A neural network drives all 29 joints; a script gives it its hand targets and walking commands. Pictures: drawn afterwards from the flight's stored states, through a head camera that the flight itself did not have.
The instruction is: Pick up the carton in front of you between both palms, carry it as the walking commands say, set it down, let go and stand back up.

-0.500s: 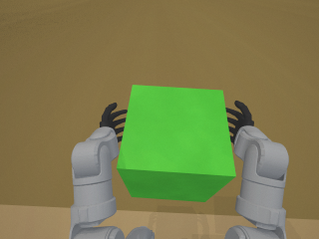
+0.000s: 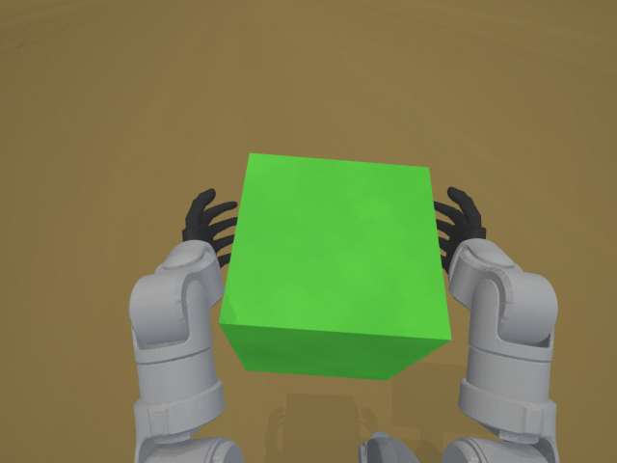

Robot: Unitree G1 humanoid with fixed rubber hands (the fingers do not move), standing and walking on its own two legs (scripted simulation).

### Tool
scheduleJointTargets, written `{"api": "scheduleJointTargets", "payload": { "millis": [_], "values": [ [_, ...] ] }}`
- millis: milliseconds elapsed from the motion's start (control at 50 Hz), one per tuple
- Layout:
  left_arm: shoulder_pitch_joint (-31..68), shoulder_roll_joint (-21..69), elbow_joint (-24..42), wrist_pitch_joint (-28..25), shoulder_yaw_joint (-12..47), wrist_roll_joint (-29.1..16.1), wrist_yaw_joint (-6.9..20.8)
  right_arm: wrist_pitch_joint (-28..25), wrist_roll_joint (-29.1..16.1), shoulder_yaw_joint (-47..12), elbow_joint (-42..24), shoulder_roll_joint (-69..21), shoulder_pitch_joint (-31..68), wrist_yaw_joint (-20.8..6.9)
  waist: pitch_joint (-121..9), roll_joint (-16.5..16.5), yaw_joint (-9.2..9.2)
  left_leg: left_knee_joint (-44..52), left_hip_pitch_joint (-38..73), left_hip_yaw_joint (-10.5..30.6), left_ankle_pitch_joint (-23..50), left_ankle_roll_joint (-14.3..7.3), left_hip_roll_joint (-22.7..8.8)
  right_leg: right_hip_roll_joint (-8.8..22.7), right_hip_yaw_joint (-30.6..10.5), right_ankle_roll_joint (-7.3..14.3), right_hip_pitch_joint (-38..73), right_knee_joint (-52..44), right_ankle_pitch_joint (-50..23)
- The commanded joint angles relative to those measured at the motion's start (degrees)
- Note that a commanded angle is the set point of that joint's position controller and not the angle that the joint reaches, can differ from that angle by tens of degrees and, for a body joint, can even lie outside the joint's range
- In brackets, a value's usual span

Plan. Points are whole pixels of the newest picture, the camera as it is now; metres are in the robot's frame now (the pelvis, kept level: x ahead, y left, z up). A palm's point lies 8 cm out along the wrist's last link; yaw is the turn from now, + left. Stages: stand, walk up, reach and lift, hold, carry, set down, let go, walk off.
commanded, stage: carry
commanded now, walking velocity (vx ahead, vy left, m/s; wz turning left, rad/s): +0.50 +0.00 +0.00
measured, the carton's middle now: (326, 280) +0.35 -0.01 +0.06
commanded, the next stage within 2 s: none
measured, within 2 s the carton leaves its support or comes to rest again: neither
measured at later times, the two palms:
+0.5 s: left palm (242, 123) +0.62 +0.11 +0.12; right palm (417, 121) +0.64 -0.19 +0.12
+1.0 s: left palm (245, 58) +0.88 +0.12 +0.12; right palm (386, 56) +0.87 -0.18 +0.12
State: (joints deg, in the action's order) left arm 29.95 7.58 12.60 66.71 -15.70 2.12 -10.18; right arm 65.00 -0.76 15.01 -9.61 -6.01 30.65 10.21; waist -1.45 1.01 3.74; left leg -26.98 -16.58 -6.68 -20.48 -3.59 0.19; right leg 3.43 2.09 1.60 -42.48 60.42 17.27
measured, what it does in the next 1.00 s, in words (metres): walks ahead: right foot, then left foot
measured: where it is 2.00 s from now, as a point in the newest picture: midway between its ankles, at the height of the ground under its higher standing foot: (313, 206)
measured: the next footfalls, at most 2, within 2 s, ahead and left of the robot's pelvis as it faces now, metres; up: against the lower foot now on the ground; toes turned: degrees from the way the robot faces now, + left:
right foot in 0.16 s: +0.29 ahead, -0.12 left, +0.01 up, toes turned -7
left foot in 0.66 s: +0.59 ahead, +0.07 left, +0.01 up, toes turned +11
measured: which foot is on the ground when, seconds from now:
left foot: down 0.00-0.20, up 0.22-0.64, down 0.66-1.00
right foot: up 0.00-0.14, down 0.16-0.68, up 0.70-1.00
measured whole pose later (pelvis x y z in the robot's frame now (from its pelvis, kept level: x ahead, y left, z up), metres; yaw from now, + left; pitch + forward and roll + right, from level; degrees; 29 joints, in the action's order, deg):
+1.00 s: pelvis +0.65 -0.02 +0.02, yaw -1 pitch +3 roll -1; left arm -3.2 7.6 31.7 68.0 -1.2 3.2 -8.4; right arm 66.6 2.3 2.4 -30.0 -7.5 -2.4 7.4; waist -8.5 0.1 1.6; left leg -13.1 -1.0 -11.2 -15.5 -1.3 -1.9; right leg 6.0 7.0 -1.1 -34.5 35.9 5.0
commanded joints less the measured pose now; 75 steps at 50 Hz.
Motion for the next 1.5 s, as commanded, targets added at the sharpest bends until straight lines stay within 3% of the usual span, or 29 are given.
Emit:
{"api": "scheduleJointTargets", "payload": {
  "millis": [0, 60, 100, 120, 140, 160, 200, 240, 320, 460, 540, 580, 600, 620, 640, 660, 700, 740, 860, 1000, 1040, 1080, 1100, 1120, 1140, 1160, 1200, 1280, 1480],
  "values": [
    [31.96, 36.01, 1.51, -0.03, 35.27, -9.88, 0.74, 1.33, -12.93, -36.32, -4.73, -38.84, 31.97, -3.02, -20.17, -9.46, 0.01, 8.34, 18.65, 8.3, 25.01, -6.44, -11.82, -1.58, 5.25, -0.46, 4.76, -20.14, -8.15],
    [31.7, 34.72, -0.14, 1.37, 34.23, -10.75, 0.85, 2.6, -10.74, -34.39, -3.04, -36.55, 30.55, -2.16, -19.08, -10.59, -1.49, 3.86, 17.84, 5.43, 35.08, -3.82, -11.62, -4.25, 9.15, 0.76, 13.34, -27.82, -8.17],
    [30.63, 34.02, -2.67, 1.93, 32.99, -11.0, 0.89, 3.28, -9.21, -33.04, -1.54, -35.29, 29.54, -1.52, -24.95, -6.64, -6.03, -13.48, 11.52, -0.24, 41.24, 0.32, -8.83, -5.69, 10.3, 1.79, 33.41, -32.64, -7.24],
    [28.93, 33.41, -4.26, 1.99, 31.81, -10.67, 0.78, 3.72, -8.64, -32.32, -0.85, -34.62, 30.7, -1.25, -28.83, 1.08, -8.79, -25.87, -1.25, -0.05, 27.46, 3.18, -6.23, 3.0, -4.06, 4.27, 47.6, -33.48, -1.88],
    [29.85, 33.01, -4.31, 1.85, 31.48, -10.56, 0.68, 4.09, -8.24, -32.09, -0.9, -35.73, 30.72, -1.21, -30.85, 15.12, -7.18, -38.6, -17.21, 1.19, 2.44, 4.51, 1.24, 15.77, -29.45, 10.12, 56.97, -38.2, -5.03],
    [31.03, 35.26, -3.8, 1.74, 31.97, -11.44, 0.87, 4.12, -8.07, -31.64, -0.57, -36.12, 31.81, -1.16, -29.08, 15.23, -7.02, -47.2, -27.54, 5.11, -8.5, 2.98, 2.66, 17.97, -36.67, 13.48, 59.22, -41.03, -7.69],
    [35.57, 41.1, -1.29, 1.09, 35.11, -14.39, 2.31, 3.39, -8.54, -31.9, -0.17, -41.26, 33.5, -1.44, -26.01, 3.55, -6.42, -48.33, -27.85, 8.72, -4.42, 1.5, -2.7, 16.41, -26.93, 10.92, 51.47, -39.39, -10.99],
    [38.98, 45.44, -0.75, -0.26, 37.44, -15.92, 3.89, 2.24, -7.59, -32.09, 2.02, -45.3, 33.24, -2.2, -23.65, 0.83, -4.83, -42.19, -24.09, 7.99, 1.01, 2.05, -4.98, 14.52, -19.47, 8.86, 43.64, -42.89, -8.39],
    [36.13, 47.49, -1.23, -2.87, 38.16, -15.07, 5.55, -0.49, -6.56, -35.94, 2.94, -49.62, 31.13, -3.45, -23.0, 6.29, -5.03, -31.3, -23.9, 4.56, 6.45, 3.29, -4.91, 12.41, -10.48, 8.36, 44.16, -45.71, -13.0],
    [18.08, 48.35, -1.41, -3.63, 39.57, -11.45, 6.88, -2.03, -7.23, -41.53, -0.1, -53.27, 17.36, -5.36, -18.44, 6.66, -6.48, -6.36, -22.07, -2.22, 16.65, 4.03, -2.4, 8.39, -0.39, 5.54, 52.15, -44.72, -34.41],
    [11.29, 49.71, 6.75, -3.44, 43.63, -12.36, 7.64, -1.85, -9.93, -45.68, -9.44, -54.18, 12.26, -6.77, -17.81, 7.61, -5.97, 2.56, -11.82, -6.02, 21.51, 3.19, 0.06, 7.86, 2.54, 3.83, 51.99, -41.63, -43.16],
    [6.2, 50.08, 9.58, -2.67, 44.93, -13.41, 8.04, -1.2, -10.65, -46.97, -13.16, -52.81, 6.95, -7.15, -22.3, 5.64, -4.49, 6.64, 4.11, -7.86, 21.26, 1.16, 1.52, 5.9, 6.36, 1.3, 47.86, -29.13, -48.12],
    [4.43, 48.96, 10.92, -2.06, 45.4, -13.81, 8.02, -0.7, -10.86, -46.52, -14.07, -52.39, 3.22, -7.35, -26.14, 3.49, -2.73, 4.57, 19.88, -2.1, 19.61, -1.6, -4.25, 5.31, 6.98, -0.94, 36.06, -18.88, -37.94],
    [1.96, 49.08, 12.89, -1.35, 46.43, -14.77, 8.18, -0.43, -10.36, -45.44, -14.66, -49.9, -1.14, -7.29, -32.65, -10.44, -2.34, 2.5, 35.91, 21.16, 21.92, -7.55, -19.85, 1.0, 6.09, -3.2, 18.95, -3.03, -17.9],
    [0.28, 48.92, 14.31, -0.79, 47.63, -15.28, 8.43, -0.22, -9.95, -44.98, -14.26, -50.11, -4.76, -7.21, -32.22, -18.14, -2.77, 7.48, 42.26, 36.53, 28.14, -13.27, -26.44, -5.86, 3.5, -3.23, 3.83, 8.45, 11.12],
    [-1.22, 49.64, 16.27, -0.96, 48.02, -15.34, 8.81, 0.03, -10.67, -45.55, -15.05, -52.48, -6.49, -7.73, -30.65, -10.88, -2.34, 7.22, 43.05, 30.86, 30.62, -13.19, -24.87, -3.0, -1.19, -0.89, -0.67, 12.0, 10.91],
    [-1.38, 51.62, 17.73, -1.35, 48.82, -15.36, 9.8, -0.3, -11.04, -47.0, -18.79, -55.33, -6.24, -8.72, -24.83, -3.98, -1.98, 9.69, 30.84, 21.48, 31.29, -8.16, -22.0, 1.59, -2.85, -1.31, 0.18, 7.87, 6.18],
    [-3.03, 53.71, 19.61, -1.83, 50.39, -16.12, 10.44, -0.66, -11.9, -47.67, -21.67, -56.72, -6.51, -9.93, -21.42, -4.55, -2.42, 14.32, 22.61, 15.06, 21.46, -4.51, -19.36, 3.21, -1.8, -1.73, 5.15, -0.74, 1.14],
    [-9.64, 48.16, 22.62, -1.29, 50.04, -13.17, 8.75, 0.7, -14.07, -49.56, -26.37, -48.38, -9.11, -11.04, -12.89, -9.0, -2.92, 18.93, 16.47, 3.84, 18.45, -3.49, -14.5, 1.85, 4.7, -2.97, 7.39, -20.31, -10.07],
    [-10.09, 37.96, 21.78, 2.78, 47.28, -12.62, 7.1, 4.29, -11.85, -46.28, -24.27, -38.56, -10.95, -8.81, -4.21, -9.6, -2.61, 17.58, 14.82, 0.16, 22.13, -1.77, -14.44, 0.99, 9.21, -1.55, 11.82, -30.84, -17.56],
    [-10.22, 37.07, 21.21, 3.3, 46.6, -13.2, 7.05, 4.92, -11.6, -46.01, -24.2, -38.07, -10.36, -8.14, -5.77, -9.49, -3.19, 11.03, 14.07, -2.34, 29.81, -0.82, -14.04, -0.4, 11.15, -0.69, 19.24, -32.36, -14.99],
    [-9.91, 36.01, 19.53, 3.36, 45.13, -13.11, 6.82, 5.36, -11.13, -45.57, -23.26, -37.02, -9.39, -7.46, -12.89, -4.73, -5.0, -9.04, 7.64, -6.48, 32.59, 1.99, -9.18, -2.85, 11.67, 0.15, 37.83, -34.01, -6.57],
    [-9.95, 34.78, 18.97, 3.17, 44.36, -12.65, 6.6, 5.55, -11.07, -45.39, -23.91, -36.56, -8.59, -7.25, -18.6, 7.89, -5.58, -28.03, -4.53, -6.14, 18.52, 4.43, -4.74, 10.97, -10.72, 4.25, 48.63, -38.93, 2.47],
    [-10.0, 35.07, 17.97, 2.83, 44.36, -13.12, 6.62, 5.64, -11.45, -45.96, -23.84, -37.3, -8.37, -7.16, -20.87, 19.89, -4.65, -41.39, -18.56, -1.65, -5.63, 5.16, 1.35, 20.95, -33.2, 10.68, 55.29, -47.59, 2.83],
    [-9.02, 38.97, 19.06, 2.42, 45.45, -14.48, 7.2, 5.07, -12.41, -47.26, -24.96, -39.66, -7.46, -7.41, -21.11, 14.69, -4.82, -47.76, -22.96, 4.56, -6.66, 3.55, -2.2, 21.28, -30.57, 11.54, 55.9, -47.64, -4.45],
    [-8.76, 42.06, 19.96, 1.83, 46.36, -15.53, 7.91, 4.51, -13.18, -48.2, -24.96, -43.01, -6.57, -7.94, -21.02, 8.6, -4.76, -48.34, -22.75, 6.31, -4.9, 2.58, -4.88, 18.5, -22.93, 8.82, 52.42, -45.69, -11.74],
    [-6.43, 47.7, 20.82, 0.65, 48.14, -16.11, 9.26, 3.29, -12.55, -48.93, -22.85, -49.23, -7.33, -9.12, -20.42, 2.7, -4.26, -41.37, -18.3, 7.61, 1.98, 2.2, -7.91, 16.81, -15.19, 5.77, 43.39, -47.79, -6.67],
    [-8.32, 50.53, 19.86, -1.0, 49.56, -16.11, 11.33, 0.93, -10.39, -49.24, -21.05, -52.73, -10.99, -10.11, -17.08, 5.79, -4.27, -29.7, -16.75, 3.25, 8.19, 3.38, -7.86, 14.42, -4.95, 4.76, 37.79, -53.17, -1.46],
    [-10.53, 41.28, 23.9, 0.34, 48.92, -15.21, 9.69, 2.31, -11.44, -49.51, -26.25, -45.36, -10.71, -8.51, -7.11, 5.87, -4.9, -4.43, -17.88, -3.3, 18.75, 4.27, -5.83, 11.31, 3.64, 5.29, 42.71, -53.9, -11.7]
  ]
}}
